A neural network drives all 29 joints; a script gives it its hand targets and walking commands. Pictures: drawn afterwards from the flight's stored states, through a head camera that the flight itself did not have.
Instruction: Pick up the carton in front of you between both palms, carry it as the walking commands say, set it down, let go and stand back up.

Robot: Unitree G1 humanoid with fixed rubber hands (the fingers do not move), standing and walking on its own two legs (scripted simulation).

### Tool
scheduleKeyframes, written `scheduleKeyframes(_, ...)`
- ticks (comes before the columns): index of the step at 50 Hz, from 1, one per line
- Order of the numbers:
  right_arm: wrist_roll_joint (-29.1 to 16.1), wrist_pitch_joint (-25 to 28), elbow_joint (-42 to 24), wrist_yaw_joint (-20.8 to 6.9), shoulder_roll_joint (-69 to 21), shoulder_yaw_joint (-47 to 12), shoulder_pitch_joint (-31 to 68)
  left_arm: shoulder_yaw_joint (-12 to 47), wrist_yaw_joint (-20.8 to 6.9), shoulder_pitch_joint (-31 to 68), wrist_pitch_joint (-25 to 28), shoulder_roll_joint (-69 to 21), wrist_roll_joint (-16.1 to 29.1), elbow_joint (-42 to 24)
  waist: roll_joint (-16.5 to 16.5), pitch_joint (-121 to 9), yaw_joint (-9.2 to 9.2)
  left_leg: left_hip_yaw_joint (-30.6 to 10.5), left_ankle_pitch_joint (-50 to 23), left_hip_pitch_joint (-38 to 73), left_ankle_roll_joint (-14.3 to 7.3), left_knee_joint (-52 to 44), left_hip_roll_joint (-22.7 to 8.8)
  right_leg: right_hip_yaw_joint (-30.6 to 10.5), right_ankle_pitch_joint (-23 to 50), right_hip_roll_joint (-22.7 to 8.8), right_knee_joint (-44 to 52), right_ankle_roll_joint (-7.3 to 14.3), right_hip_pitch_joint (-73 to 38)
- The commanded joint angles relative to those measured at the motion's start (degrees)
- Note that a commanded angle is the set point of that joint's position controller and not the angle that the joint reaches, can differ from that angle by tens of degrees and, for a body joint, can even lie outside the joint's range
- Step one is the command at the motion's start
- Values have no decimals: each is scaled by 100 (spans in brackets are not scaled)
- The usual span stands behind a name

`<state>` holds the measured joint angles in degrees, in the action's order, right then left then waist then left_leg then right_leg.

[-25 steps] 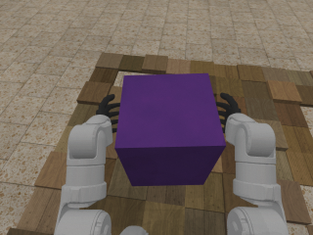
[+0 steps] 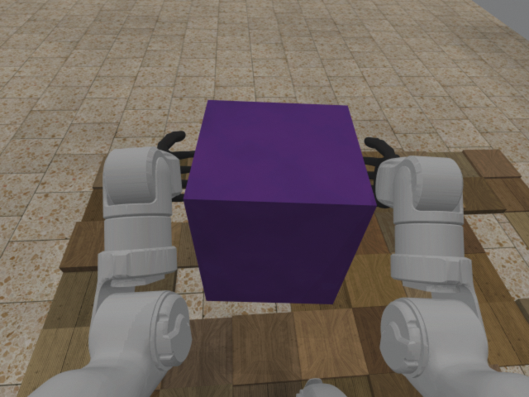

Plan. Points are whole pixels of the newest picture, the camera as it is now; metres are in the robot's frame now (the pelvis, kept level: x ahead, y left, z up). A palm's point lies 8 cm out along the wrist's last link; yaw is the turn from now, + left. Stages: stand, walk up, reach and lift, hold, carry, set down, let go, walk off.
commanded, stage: carry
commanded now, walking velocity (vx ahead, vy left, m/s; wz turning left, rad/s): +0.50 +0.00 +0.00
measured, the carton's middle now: (273, 207) +0.39 -0.03 +0.08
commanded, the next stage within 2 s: none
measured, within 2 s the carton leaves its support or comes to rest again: neither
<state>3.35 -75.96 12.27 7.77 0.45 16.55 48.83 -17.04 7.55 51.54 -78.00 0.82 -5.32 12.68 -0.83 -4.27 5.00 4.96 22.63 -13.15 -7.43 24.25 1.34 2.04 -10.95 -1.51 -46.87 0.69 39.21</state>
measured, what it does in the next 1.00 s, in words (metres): walks ahead: right foot, then left foot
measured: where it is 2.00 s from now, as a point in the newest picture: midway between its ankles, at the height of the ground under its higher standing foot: (257, 183)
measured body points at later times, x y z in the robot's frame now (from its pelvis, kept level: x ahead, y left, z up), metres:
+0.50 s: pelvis +0.28 -0.05 -0.01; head +0.35 -0.06 +0.43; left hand +0.64 +0.13 +0.08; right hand +0.67 -0.18 +0.07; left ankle +0.38 +0.09 -0.71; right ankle +0.26 -0.10 -0.76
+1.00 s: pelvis +0.61 -0.04 -0.02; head +0.62 -0.04 +0.43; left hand +1.00 +0.09 +0.14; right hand +0.98 -0.22 +0.15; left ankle +0.48 +0.06 -0.75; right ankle +0.76 -0.16 -0.73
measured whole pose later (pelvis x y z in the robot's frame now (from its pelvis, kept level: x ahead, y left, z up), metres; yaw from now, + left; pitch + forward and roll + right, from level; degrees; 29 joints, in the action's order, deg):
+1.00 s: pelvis +0.61 -0.04 -0.02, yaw +0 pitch +5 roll +1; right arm -0.2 -72.4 7.0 9.3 1.8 10.8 45.7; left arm -13.9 7.8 43.6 -75.3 1.3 -3.2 1.5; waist -1.2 -4.0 4.5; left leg 4.7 24.7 -5.4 -0.7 25.4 0.8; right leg 2.3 -3.5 -2.5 -34.3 1.0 36.2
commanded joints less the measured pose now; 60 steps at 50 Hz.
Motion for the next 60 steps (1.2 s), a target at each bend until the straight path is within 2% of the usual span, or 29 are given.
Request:
scheduleKeyframes(1, -2666, 213, -153, -1681, -6737, -3135, 4242, 2919, -1083, 3079, 361, -6394, 1845, 273, 893, -1993, -11, -915, -3714, 2176, -265, -9, -1142, 243, 912, 70, 802, 76, 252)
scheduleKeyframes(5, -2661, 589, -380, -1696, -6963, -3376, 4124, 3145, -1228, 3103, 648, -6681, 1996, 56, 873, -1744, -73, -695, -4131, 2193, -138, 243, -1129, 418, 1318, 103, 1707, 289, -283)
scheduleKeyframes(7, -2692, 720, -595, -1642, -6990, -3608, 4041, 3269, -1270, 3010, 767, -6665, 2127, -86, 940, -2070, -474, -355, -5126, 1859, 81, 1093, -1003, 749, 1435, 299, 1978, 392, -1764)
scheduleKeyframes(8, -2679, 764, -666, -1609, -6976, -3714, 3942, 3329, -1291, 2829, 835, -6664, 2181, -93, 632, -2464, -805, 70, -5202, 1436, 256, 2187, -794, 1028, 1430, 487, 2258, 357, -3058)
scheduleKeyframes(9, -2659, 797, -746, -1576, -6975, -3793, 4065, 3368, -1316, 2806, 920, -6597, 2173, -198, -186, -3026, -955, -46, -3360, -302, 486, 3443, -566, -124, 1526, -377, 1438, 654, -5118)
scheduleKeyframes(10, -2637, 788, -825, -1540, -7017, -3900, 3892, 3505, -1316, 2720, 993, -6570, 2221, -191, -1696, -3583, -807, -245, 577, -1894, 681, 4766, 115, -2304, 1670, -1545, 1464, 1329, -6448)
scheduleKeyframes(11, -2619, 796, -877, -1483, -6841, -3929, 3758, 3552, -1337, 2548, 1016, -6621, 2371, -271, -1499, -3363, -852, -536, 1030, -2653, 703, 5331, 205, -2814, 1822, -1602, 1790, 1504, -6536)
scheduleKeyframes(12, -2592, 838, -1016, -1413, -6926, -3960, 3693, 3681, -1348, 2726, 1073, -6682, 2470, -634, -1202, -3477, -972, -605, 872, -3157, 692, 5744, 123, -3136, 1195, -1790, 2098, 1691, -6618)
scheduleKeyframes(13, -2511, 877, -1192, -1338, -6801, -3974, 3613, 3870, -1364, 2928, 1098, -6821, 2684, -1032, -586, -3244, -927, -641, 657, -3285, 628, 5621, -88, -2919, 1363, -1669, 2179, 1540, -6163)
scheduleKeyframes(16, -2365, 950, -1611, -1151, -6710, -4052, 3246, 4358, -1351, 3391, 1169, -7026, 3079, -1965, -311, -3248, -753, -694, 321, -2868, 638, 4648, -352, -2207, 832, -1416, 2355, 1231, -5466)
scheduleKeyframes(20, -2108, 1064, -1751, -1057, -6459, -4257, 2592, 4692, -1412, 3040, 1217, -6807, 3124, -2306, -345, -3030, -785, -393, 600, -2708, 756, 3103, -342, -1714, 885, -1450, 2598, 1256, -5104)
scheduleKeyframes(27, -1997, 983, -1763, -1082, -5844, -4509, 2327, 4691, -1549, 2252, 1115, -6051, 2842, -1861, -635, -2141, -930, 328, -1420, -1799, 781, 628, -2, -490, 2096, -782, 2692, 797, -4830)
scheduleKeyframes(29, -1998, 870, -1588, -1150, -5728, -4416, 2299, 4586, -1554, 2071, 1062, -5921, 2728, -1527, -826, -2202, -680, 436, -1613, -1051, 646, 400, -32, -195, 2971, -819, 2193, 709, -4636)
scheduleKeyframes(31, -2065, 794, -1359, -1276, -5743, -4303, 2253, 4489, -1552, 2100, 1043, -5935, 2610, -1292, -555, -2478, -116, 601, -1495, 724, 540, -17, 56, 262, 3455, -669, 754, 467, -3614)
scheduleKeyframes(32, -2052, 802, -1153, -1348, -5742, -4220, 2193, 4450, -1559, 2170, 1011, -5959, 2571, -1229, 35, -2579, 16, 46, -1363, 1757, 398, 142, -123, 442, 2723, -350, 104, 357, -2478)
scheduleKeyframes(33, -2042, 820, -933, -1415, -5703, -4067, 2262, 4375, -1567, 2300, 965, -6100, 2547, -1123, 1297, -2540, -26, -2180, -2265, 2647, -337, -56, -1375, 402, 166, 312, -1115, 109, -846)
scheduleKeyframes(34, -2196, 804, -772, -1481, -5917, -4057, 2356, 4237, -1543, 2288, 963, -6087, 2444, -930, 1498, -2285, -68, -2991, -2937, 2925, -701, -220, -1885, 42, -1641, 536, -1874, 83, 81)
scheduleKeyframes(36, -2546, 831, -758, -1606, -6270, -4103, 2794, 4033, -1454, 2349, 1010, -6105, 2346, -752, 547, -2019, -72, -2582, -2871, 2536, -597, -233, -1843, -300, -1551, 129, -1510, 117, 387)
scheduleKeyframes(37, -2722, 856, -843, -1649, -6410, -4146, 3100, 3939, -1390, 2392, 1030, -6117, 2299, -749, 405, -1836, -105, -2393, -2563, 2251, -453, -364, -1776, -269, -1533, 66, -1046, 89, 353)
scheduleKeyframes(42, -3190, 805, -1383, -1607, -6427, -4079, 3895, 3795, -1021, 2811, 955, -6022, 2234, -1175, 889, -1956, -105, -1557, -2579, 1689, -321, -582, -1545, 101, -437, 52, 59, -42, -167)
scheduleKeyframes(47, -3108, 480, -1525, -1394, -5938, -3852, 3911, 3694, -848, 3141, 593, -5507, 2287, -1516, 802, -1785, 11, -1028, -3129, 2094, -190, -145, -1275, 3, 1030, -106, 975, 34, 121)
scheduleKeyframes(50, -2955, 287, -1366, -1300, -5714, -3742, 3933, 3569, -922, 3347, 352, -5318, 2359, -1394, 744, -1532, -61, -690, -3461, 1656, 22, -124, -1103, 591, 1065, 228, 1869, 150, -811)
scheduleKeyframes(52, -2906, 159, -1400, -1263, -5890, -3704, 4244, 3498, -955, 3591, 310, -5306, 2318, -1169, -225, -2272, -284, -82, -5036, 687, 407, 1545, -578, 1155, 1585, 697, 1982, 471, -3382)
scheduleKeyframes(53, -2918, 121, -1511, -1267, -5850, -3662, 4366, 3474, -989, 3193, 330, -5423, 2343, -980, -358, -2788, -806, 44, -4706, -734, 705, 2560, -474, 603, 1947, 439, 1968, 754, -5279)
scheduleKeyframes(54, -2853, 109, -1613, -1288, -5955, -3658, 4540, 3528, -1031, 3157, 363, -5595, 2402, -1104, -880, -2716, -1349, -289, -1120, -2431, 827, 3696, -71, -418, 2364, -285, 2312, 1125, -6537)
scheduleKeyframes(55, -2793, 53, -1501, -1320, -6131, -3585, 4456, 3499, -1046, 3152, 373, -5674, 2446, -1122, -1231, -2908, -1294, -619, 353, -3420, 793, 4400, 116, -1679, 3002, -1108, 2081, 1545, -7211)
scheduleKeyframes(56, -2612, 37, -1359, -1320, -6090, -3453, 4293, 3591, -1055, 3248, 356, -5880, 2533, -1286, -747, -2943, -1267, -855, 438, -3698, 663, 4610, -87, -1950, 3346, -1435, 1899, 1538, -7081)
scheduleKeyframes(58, -2330, 42, -1170, -1313, -6103, -3255, 3875, 3728, -1079, 3580, 405, -6238, 2666, -1706, -152, -2866, -1216, -961, 182, -3387, 544, 3863, -346, -1891, 2339, -1455, 2148, 1119, -6215)
scheduleKeyframes(60, -2063, 110, -977, -1315, -6163, -3256, 3492, 3914, -1154, 3839, 480, -6565, 2771, -1936, -291, -2680, -1145, -730, 68, -3037, 659, 3010, -307, -1639, 1623, -1306, 2283, 1052, -5610)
